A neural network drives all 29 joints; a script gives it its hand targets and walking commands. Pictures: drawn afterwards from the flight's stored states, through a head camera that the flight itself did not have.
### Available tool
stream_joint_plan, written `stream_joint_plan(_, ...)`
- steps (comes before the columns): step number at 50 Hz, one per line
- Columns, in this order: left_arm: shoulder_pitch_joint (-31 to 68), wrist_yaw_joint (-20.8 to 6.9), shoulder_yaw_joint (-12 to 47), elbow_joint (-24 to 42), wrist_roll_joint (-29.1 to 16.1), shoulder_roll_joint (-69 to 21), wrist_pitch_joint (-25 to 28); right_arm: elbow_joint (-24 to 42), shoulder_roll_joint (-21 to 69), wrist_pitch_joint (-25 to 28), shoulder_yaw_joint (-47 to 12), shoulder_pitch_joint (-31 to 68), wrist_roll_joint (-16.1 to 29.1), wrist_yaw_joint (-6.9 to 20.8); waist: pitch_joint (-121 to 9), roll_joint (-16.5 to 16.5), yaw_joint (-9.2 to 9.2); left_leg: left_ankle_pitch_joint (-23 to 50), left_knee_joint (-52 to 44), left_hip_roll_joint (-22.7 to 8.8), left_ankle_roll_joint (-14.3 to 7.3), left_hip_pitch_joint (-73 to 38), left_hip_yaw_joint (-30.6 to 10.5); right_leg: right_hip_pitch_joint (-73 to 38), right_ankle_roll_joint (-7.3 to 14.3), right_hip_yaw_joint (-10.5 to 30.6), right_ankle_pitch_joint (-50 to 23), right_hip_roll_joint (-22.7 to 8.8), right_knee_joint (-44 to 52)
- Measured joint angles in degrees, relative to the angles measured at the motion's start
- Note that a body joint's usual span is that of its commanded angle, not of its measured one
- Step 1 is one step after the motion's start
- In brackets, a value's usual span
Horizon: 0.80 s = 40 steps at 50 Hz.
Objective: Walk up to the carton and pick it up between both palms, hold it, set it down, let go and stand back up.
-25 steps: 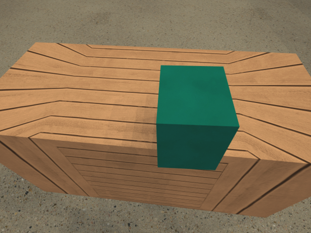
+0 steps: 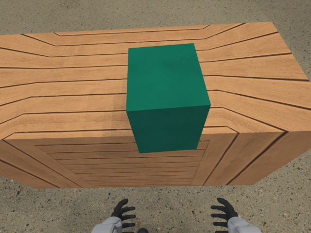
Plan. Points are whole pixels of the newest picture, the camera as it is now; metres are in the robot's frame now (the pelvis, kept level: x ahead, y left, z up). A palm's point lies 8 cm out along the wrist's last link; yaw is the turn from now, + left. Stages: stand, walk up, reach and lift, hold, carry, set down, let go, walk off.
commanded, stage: reach and lift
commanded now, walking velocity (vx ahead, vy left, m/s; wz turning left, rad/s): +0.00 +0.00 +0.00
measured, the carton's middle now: (164, 102) +0.44 +0.01 +0.04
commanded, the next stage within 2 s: none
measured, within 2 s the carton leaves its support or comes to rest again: neither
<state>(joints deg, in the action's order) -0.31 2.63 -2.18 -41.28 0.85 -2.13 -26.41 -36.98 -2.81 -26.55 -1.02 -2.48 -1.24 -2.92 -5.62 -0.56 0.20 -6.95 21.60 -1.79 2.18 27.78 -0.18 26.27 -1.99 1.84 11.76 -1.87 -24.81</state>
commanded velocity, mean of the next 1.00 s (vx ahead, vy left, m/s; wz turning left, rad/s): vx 0.00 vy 0.00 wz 0.00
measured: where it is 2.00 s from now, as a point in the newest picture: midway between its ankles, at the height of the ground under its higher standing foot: outside the picture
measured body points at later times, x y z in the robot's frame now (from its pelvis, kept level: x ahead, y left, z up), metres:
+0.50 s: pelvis -0.03 +0.01 +0.00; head +0.01 +0.00 +0.45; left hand +0.13 +0.17 -0.10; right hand +0.15 -0.18 -0.10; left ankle +0.02 +0.14 -0.74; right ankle -0.01 -0.14 -0.74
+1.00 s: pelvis -0.01 +0.01 +0.01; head +0.01 +0.00 +0.45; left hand +0.18 +0.16 -0.05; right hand +0.18 -0.18 -0.05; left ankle +0.02 +0.14 -0.74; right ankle -0.01 -0.14 -0.74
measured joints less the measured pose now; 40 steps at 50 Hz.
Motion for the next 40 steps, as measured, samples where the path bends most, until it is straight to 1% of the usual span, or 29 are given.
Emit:
stream_joint_plan(3,-1.3,0.7,-0.4,3.5,0.1,1.0,0.5,3.8,-1.1,0.2,0.3,-1.4,1.0,-1.1,1.3,0.4,0.31,-0.4,2.0,-0.2,0.2,1.0,0.0,1.3,0.2,0.1,0.6,0.2,-2.6)
stream_joint_plan(7,-0.2,1.4,0.7,7.8,-2.3,5.0,-1.2,7.2,-3.5,-1.1,-0.2,0.4,3.3,-1.6,2.5,0.7,0.46,-1.0,5.1,-0.1,0.2,2.6,-0.3,3.0,0.3,0.0,1.5,0.2,-6.0)
stream_joint_plan(11,1.2,1.8,1.9,10.9,-4.4,8.0,-2.7,9.0,-4.7,-1.9,-0.5,2.7,4.0,-1.4,3.1,0.7,0.23,-0.9,5.9,0.4,0.1,1.9,-0.5,2.1,0.1,-0.1,1.6,-0.2,-6.6)
stream_joint_plan(15,0.6,2.1,3.1,12.9,-5.1,8.0,-3.0,9.8,-4.7,-1.5,-0.6,2.9,3.8,-0.4,4.0,0.2,0.11,0.2,3.6,0.5,-0.2,-1.4,-0.5,-1.2,-0.2,-0.1,0.3,-0.3,-4.3)
stream_joint_plan(18,-2.0,2.8,3.8,15.0,-4.6,6.4,-2.0,10.8,-4.1,-0.2,-0.6,0.9,3.1,0.6,4.9,0.0,0.05,0.9,1.4,0.7,-0.5,-4.4,-0.4,-4.2,-0.4,-0.1,-0.7,-0.5,-1.8)
stream_joint_plan(22,-7.3,4.1,4.4,18.9,-3.4,3.3,0.6,13.6,-3.4,2.8,-0.2,-3.6,2.2,1.5,6.1,-0.1,0.04,1.5,-0.5,0.8,-0.7,-7.5,-0.2,-7.5,-0.6,0.1,-1.5,-0.6,0.5)
stream_joint_plan(30,-15.6,6.5,4.9,24.8,-1.5,0.3,6.3,17.6,-3.7,9.2,0.2,-11.0,2.2,2.2,8.4,0.3,0.46,0.7,-0.3,0.7,-0.8,-10.9,0.3,-10.9,-0.6,0.5,-1.2,-0.5,0.8)
stream_joint_plan(34,-16.9,7.0,5.1,27.1,-1.8,0.9,7.7,20.0,-4.2,10.8,-0.3,-12.3,2.7,1.9,8.7,0.3,0.34,0.2,0.1,0.6,-0.8,-11.8,0.5,-11.6,-0.6,0.8,-0.7,-0.5,0.2)
stream_joint_plan(40,-16.2,7.3,5.8,29.9,-2.8,2.2,8.0,22.8,-4.4,11.3,-1.3,-11.8,3.6,1.4,8.6,0.2,0.22,-0.2,-0.4,0.6,-0.8,-13.7,0.7,-13.4,-0.6,1.0,-0.5,-0.4,0.8)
